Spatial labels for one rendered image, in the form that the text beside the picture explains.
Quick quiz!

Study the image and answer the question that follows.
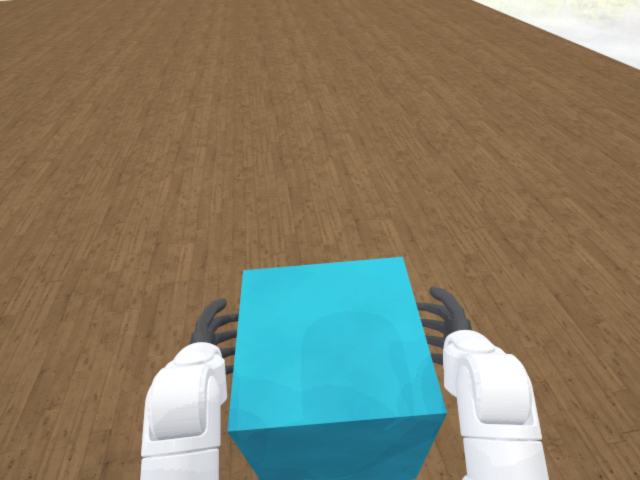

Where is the carton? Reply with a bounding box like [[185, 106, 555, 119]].
[[227, 257, 447, 480]]

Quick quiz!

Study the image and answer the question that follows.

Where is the left robot forearm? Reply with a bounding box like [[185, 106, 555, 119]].
[[140, 342, 227, 480]]

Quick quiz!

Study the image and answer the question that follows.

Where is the robot left hand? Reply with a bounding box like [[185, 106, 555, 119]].
[[189, 298, 239, 375]]

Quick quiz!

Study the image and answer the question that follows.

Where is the right robot forearm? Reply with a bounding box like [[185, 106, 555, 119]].
[[443, 330, 549, 480]]

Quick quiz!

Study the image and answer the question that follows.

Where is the robot right hand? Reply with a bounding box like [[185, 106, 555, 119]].
[[416, 287, 472, 365]]

